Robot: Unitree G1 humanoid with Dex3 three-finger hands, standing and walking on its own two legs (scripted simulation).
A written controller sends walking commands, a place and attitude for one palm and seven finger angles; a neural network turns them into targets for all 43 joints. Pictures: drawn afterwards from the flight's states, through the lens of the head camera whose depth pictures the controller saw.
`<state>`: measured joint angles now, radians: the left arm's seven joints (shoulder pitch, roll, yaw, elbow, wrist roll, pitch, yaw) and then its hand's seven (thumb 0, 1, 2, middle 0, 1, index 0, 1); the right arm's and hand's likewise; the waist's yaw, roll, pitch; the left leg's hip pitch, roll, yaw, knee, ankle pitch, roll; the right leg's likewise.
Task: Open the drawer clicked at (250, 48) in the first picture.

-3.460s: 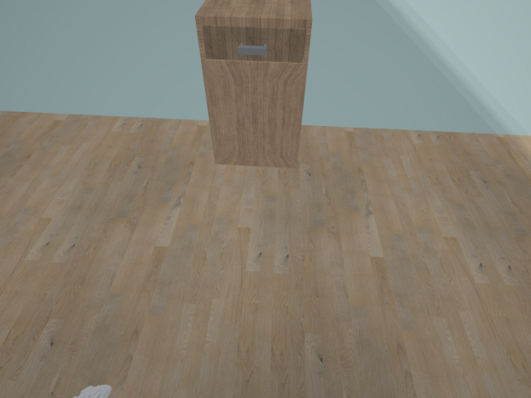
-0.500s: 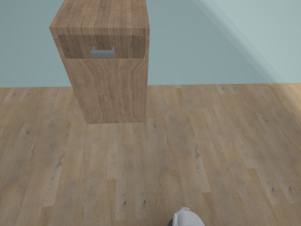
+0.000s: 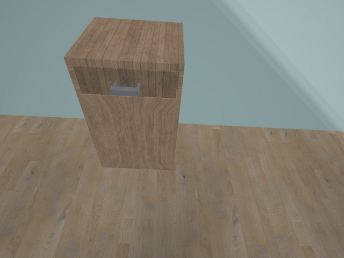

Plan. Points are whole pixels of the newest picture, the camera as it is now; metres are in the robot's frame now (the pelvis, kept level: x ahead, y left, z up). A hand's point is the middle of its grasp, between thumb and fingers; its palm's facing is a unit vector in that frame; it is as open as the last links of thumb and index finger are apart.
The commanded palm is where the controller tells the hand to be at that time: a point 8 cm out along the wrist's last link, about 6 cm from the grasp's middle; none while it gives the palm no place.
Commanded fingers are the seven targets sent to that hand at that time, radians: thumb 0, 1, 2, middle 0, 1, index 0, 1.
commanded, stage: take the last steps up to it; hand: left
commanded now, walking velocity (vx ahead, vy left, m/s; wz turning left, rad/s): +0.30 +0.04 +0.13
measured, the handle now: (126, 88) +0.77 +0.24 -0.07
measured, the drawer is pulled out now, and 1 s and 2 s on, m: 0.00 0.00 0.00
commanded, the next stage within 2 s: come to a stop and stand still in 0.64 s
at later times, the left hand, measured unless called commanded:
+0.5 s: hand (114, 251) +0.18 +0.16 -0.16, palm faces +0.07 -0.97 -0.22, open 7.3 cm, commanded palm none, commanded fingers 0.00 0.90 0.90 -0.20 -0.30 -0.20 -0.30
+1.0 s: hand (113, 247) +0.19 +0.17 -0.18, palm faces +0.14 -0.98 -0.15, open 7.3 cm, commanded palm none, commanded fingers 0.00 0.90 0.90 -0.20 -0.30 -0.20 -0.30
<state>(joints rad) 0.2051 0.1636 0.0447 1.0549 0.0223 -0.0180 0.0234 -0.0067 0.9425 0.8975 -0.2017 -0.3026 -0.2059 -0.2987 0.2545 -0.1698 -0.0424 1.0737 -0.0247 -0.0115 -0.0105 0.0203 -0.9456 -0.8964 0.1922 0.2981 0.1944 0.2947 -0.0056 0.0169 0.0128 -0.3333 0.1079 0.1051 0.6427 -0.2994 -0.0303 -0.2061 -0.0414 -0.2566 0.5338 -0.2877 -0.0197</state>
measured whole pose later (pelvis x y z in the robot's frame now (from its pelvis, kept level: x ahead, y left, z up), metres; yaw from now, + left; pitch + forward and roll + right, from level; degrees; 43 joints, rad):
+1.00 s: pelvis +0.23 +0.01 +0.01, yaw +3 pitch -2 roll +0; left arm 0.30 0.14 0.02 1.11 0.01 0.03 0.04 0.01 0.91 0.90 -0.20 -0.30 -0.20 -0.30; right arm 0.10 -0.11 -0.02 1.02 -0.01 -0.02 -0.04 0.00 -0.92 -0.90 0.19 0.30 0.20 0.30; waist 0.04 -0.04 0.09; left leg -0.29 0.05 0.15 0.49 -0.17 0.04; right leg -0.26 -0.07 -0.08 0.79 -0.53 0.03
